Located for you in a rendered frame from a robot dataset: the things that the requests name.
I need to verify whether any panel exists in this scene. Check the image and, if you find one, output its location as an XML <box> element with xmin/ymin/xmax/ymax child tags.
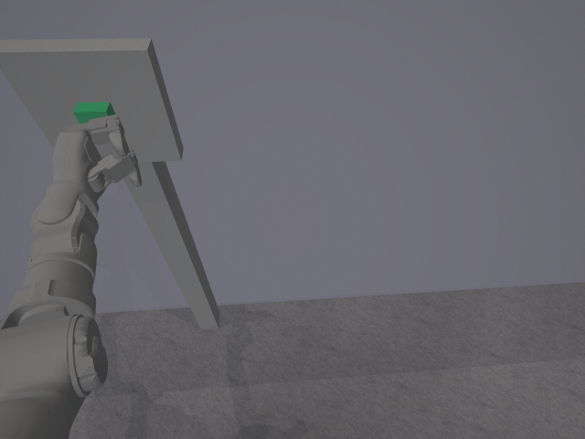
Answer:
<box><xmin>0</xmin><ymin>38</ymin><xmax>219</xmax><ymax>330</ymax></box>

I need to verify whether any left robot forearm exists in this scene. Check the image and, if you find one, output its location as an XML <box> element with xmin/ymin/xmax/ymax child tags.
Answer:
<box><xmin>0</xmin><ymin>182</ymin><xmax>99</xmax><ymax>330</ymax></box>

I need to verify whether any button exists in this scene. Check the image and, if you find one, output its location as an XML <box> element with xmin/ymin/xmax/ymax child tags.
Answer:
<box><xmin>74</xmin><ymin>102</ymin><xmax>115</xmax><ymax>123</ymax></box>

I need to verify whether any robot left hand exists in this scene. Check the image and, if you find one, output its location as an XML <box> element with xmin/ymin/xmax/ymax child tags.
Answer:
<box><xmin>52</xmin><ymin>114</ymin><xmax>142</xmax><ymax>201</ymax></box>

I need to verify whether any robot left upper arm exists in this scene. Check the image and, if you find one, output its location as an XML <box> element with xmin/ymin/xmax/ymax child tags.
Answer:
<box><xmin>0</xmin><ymin>314</ymin><xmax>108</xmax><ymax>439</ymax></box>

